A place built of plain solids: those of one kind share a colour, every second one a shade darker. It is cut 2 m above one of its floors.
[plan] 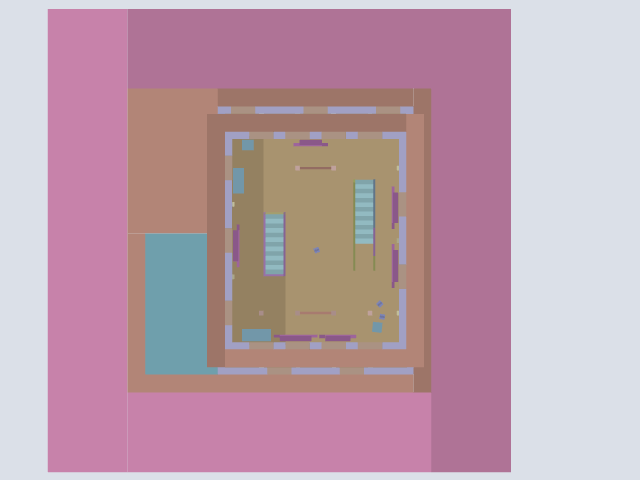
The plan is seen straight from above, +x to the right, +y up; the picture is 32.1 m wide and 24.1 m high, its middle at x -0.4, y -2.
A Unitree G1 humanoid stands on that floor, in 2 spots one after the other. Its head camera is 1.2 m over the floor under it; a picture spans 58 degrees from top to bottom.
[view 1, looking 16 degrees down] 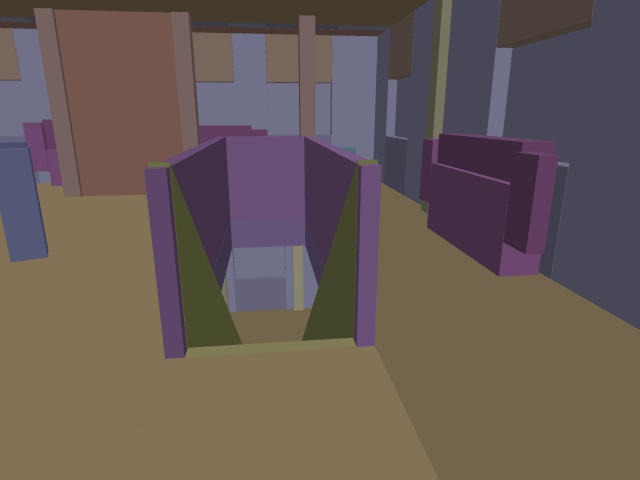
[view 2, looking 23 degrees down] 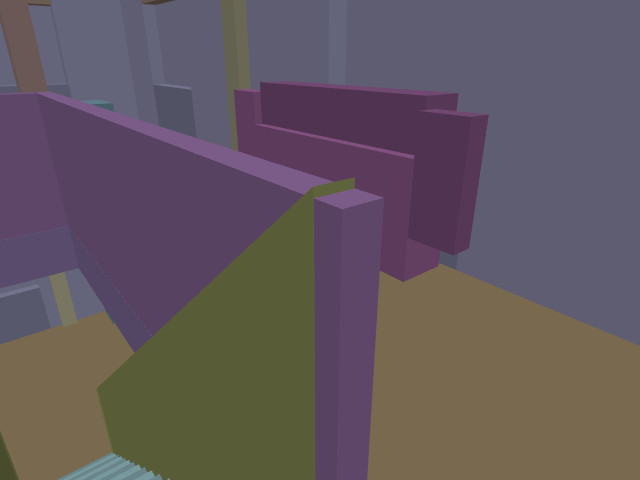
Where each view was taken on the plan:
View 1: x -2.68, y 1.45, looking -97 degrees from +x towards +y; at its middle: rail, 3.85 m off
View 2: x -2.68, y -0.10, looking -129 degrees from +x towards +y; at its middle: rail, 0.78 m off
